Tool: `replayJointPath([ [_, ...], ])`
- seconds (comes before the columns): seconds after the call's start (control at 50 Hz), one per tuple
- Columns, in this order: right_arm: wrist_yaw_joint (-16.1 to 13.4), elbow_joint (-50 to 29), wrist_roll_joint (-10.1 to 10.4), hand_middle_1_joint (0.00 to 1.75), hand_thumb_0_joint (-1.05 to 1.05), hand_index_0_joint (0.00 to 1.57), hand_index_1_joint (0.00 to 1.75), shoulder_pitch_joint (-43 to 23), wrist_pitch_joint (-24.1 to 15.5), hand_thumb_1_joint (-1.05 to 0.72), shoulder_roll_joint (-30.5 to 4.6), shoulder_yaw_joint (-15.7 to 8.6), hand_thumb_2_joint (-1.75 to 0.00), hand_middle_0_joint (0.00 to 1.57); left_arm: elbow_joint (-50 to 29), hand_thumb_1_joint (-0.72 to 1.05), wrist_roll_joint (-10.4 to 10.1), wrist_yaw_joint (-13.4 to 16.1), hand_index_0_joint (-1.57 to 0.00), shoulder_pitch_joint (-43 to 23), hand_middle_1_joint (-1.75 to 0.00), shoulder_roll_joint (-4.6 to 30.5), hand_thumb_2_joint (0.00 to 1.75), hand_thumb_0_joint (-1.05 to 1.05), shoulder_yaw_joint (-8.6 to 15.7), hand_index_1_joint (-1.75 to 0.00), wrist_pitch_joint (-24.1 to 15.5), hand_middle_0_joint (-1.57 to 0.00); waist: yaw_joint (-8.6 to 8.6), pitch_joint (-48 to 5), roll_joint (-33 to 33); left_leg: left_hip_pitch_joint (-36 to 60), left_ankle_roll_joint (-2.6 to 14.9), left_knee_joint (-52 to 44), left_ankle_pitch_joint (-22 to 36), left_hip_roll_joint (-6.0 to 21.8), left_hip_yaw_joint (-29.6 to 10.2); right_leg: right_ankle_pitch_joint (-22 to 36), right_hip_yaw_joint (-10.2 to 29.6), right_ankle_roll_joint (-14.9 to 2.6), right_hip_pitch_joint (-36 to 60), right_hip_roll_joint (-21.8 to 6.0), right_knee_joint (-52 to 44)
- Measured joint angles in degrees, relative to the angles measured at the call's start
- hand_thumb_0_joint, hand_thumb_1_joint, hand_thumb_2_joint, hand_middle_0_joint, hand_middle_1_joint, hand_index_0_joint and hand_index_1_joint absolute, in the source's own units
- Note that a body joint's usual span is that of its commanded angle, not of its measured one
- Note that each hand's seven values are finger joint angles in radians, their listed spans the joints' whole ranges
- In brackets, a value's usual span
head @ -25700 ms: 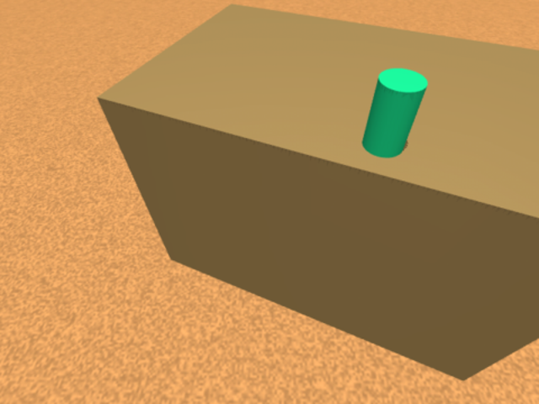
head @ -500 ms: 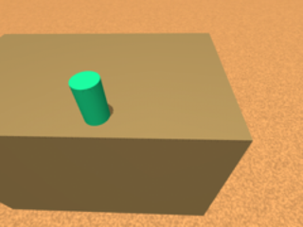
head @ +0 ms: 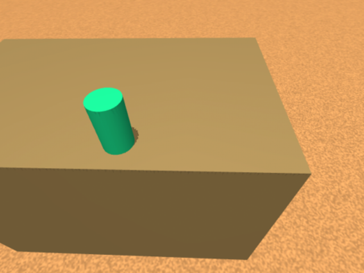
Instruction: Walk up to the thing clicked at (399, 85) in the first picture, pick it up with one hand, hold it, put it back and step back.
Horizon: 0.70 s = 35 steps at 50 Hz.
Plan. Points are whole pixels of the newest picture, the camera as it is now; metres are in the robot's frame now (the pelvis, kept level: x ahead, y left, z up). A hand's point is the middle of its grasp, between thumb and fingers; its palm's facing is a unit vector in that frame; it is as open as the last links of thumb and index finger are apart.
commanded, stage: home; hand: left
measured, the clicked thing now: (111, 122) +0.44 +0.21 +0.09
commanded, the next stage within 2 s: stand in 0.30 s
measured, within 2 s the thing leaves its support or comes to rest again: neither
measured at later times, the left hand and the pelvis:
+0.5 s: hand out of the picture +0.08 +0.26 -0.15, palm faces -0.03 -0.94 -0.35, open 17.1 cm; pelvis +0.01 +0.00 +0.00, yaw +0 degrees
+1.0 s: hand out of the picture +0.07 +0.26 -0.15, palm faces -0.02 -0.94 -0.35, open 7.8 cm; pelvis +0.01 +0.00 +0.00, yaw +1 degrees
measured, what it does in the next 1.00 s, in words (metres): stands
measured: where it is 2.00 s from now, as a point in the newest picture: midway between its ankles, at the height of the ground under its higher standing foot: outside the picture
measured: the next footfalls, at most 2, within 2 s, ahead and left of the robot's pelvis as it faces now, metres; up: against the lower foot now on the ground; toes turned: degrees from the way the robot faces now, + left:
none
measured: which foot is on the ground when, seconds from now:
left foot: down 0.00-1.00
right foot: down 0.00-1.00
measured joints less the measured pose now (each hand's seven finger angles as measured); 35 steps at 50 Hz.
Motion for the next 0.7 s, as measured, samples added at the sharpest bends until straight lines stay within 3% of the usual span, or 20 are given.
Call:
replayJointPath([
  [0.48,-0.26,0.41,0.05,0.30,0.00,0.20,0.30,-0.33,-0.02,-0.90,-0.02,-0.14,-0.91,0.20,-0.26,-0.52,-0.06,0.13,-0.07,-0.09,-0.08,-0.39,0.08,0.00,0.18,-0.07,0.30,-0.07,-0.01,0.11,-0.21,0.95,0.26,-0.40,-0.50,-0.38,-0.13,-0.40,-0.14,0.31,1.21,-0.37,-0.76],
  [0.58,-0.23,0.46,0.10,0.30,0.00,0.20,0.30,-0.31,0.06,-0.90,0.09,-0.18,-0.90,0.20,-0.36,-0.35,-0.05,0.14,-0.14,-0.07,-0.18,-0.25,0.25,0.00,0.23,-0.18,0.29,-0.14,-0.12,0.04,-0.16,0.87,0.28,-0.44,-0.46,-0.44,-0.26,-0.42,-0.27,0.32,1.17,-0.43,-0.76],
  [0.7,-0.12,0.67,0.16,0.30,0.00,0.20,0.30,-0.17,0.12,-0.90,0.11,-0.30,-0.90,0.20,-0.50,0.01,-0.02,0.20,-0.18,0.26,-0.26,-0.21,0.58,0.00,0.19,-0.26,0.16,-0.18,-0.15,0.07,-0.09,0.83,0.28,-0.35,-0.49,-0.38,-0.35,-0.30,-0.36,0.30,1.31,-0.36,-1.02],
])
